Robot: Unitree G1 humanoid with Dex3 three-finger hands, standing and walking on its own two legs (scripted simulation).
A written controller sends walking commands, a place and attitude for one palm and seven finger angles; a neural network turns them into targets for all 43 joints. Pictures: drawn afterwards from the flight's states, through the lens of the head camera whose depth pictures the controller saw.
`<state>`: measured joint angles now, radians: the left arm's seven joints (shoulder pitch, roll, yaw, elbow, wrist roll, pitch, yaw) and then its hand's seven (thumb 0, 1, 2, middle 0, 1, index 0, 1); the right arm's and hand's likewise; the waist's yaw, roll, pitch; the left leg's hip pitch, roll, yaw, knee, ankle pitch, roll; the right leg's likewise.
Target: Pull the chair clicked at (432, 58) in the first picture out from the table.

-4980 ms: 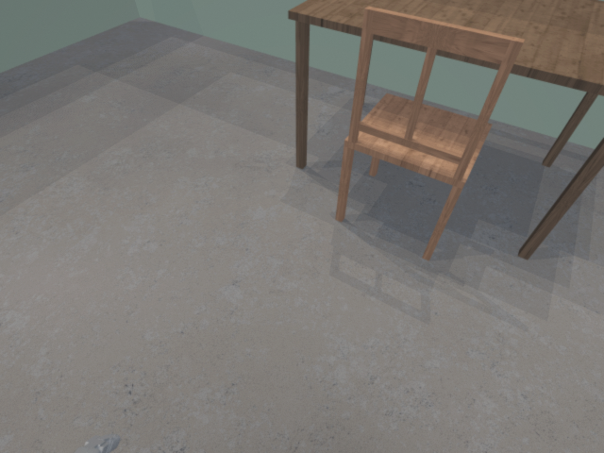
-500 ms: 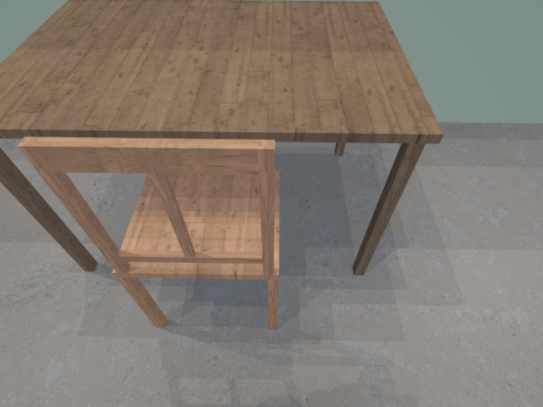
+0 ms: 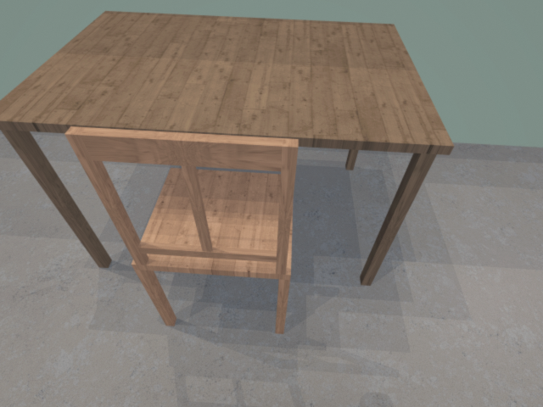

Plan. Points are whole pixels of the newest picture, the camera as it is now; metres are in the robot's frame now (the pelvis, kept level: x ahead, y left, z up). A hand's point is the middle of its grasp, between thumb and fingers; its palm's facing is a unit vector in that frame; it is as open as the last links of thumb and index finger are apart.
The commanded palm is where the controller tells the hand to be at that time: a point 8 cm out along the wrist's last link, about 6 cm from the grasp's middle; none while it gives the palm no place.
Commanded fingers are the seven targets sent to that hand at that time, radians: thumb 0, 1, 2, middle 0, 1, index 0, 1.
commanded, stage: come to a stop and stand still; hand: left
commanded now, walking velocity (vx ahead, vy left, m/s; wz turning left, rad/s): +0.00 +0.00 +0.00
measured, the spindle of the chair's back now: (199, 212) +0.52 +0.22 -0.10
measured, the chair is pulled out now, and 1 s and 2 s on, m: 0.00 0.00 0.00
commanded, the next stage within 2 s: look again from close up in 0.30 s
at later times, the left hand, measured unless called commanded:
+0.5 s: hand out of the picture -0.01 +0.17 -0.18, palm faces +0.00 -0.98 -0.18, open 7.4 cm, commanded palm none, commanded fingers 0.00 0.90 0.90 -0.20 -0.30 -0.20 -0.30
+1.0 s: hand out of the picture +0.00 +0.18 -0.17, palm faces +0.01 -0.98 -0.20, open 7.4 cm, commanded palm none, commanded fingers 0.00 0.90 0.90 -0.20 -0.30 -0.20 -0.30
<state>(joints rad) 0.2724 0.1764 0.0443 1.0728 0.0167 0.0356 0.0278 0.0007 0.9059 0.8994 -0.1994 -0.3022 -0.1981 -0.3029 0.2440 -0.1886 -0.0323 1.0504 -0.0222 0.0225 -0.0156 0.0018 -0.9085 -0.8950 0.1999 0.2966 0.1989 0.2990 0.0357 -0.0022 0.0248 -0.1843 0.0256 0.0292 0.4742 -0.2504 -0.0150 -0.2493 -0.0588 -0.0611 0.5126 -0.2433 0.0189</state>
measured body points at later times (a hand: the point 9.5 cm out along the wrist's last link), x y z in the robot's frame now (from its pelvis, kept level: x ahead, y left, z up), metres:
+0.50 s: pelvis +0.01 +0.01 +0.00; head +0.02 +0.01 +0.45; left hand -0.01 +0.23 -0.16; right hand +0.01 -0.21 -0.16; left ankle -0.01 +0.13 -0.74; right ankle +0.02 -0.13 -0.74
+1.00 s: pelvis -0.01 +0.01 +0.00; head -0.02 +0.00 +0.45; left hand +0.00 +0.23 -0.15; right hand -0.01 -0.21 -0.16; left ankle -0.01 +0.13 -0.74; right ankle +0.02 -0.13 -0.74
